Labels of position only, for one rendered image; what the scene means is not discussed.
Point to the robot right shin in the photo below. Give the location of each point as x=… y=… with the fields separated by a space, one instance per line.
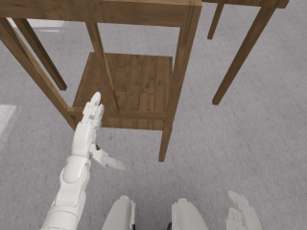
x=181 y=199

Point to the left robot forearm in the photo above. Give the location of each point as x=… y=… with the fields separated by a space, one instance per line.
x=67 y=208

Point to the robot right hand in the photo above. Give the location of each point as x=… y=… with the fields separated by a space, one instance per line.
x=248 y=219

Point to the left robot thigh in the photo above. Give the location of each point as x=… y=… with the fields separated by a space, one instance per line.
x=121 y=215

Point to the robot left hand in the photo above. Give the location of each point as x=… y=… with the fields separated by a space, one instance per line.
x=86 y=133

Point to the chair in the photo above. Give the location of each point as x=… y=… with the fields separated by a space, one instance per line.
x=137 y=91

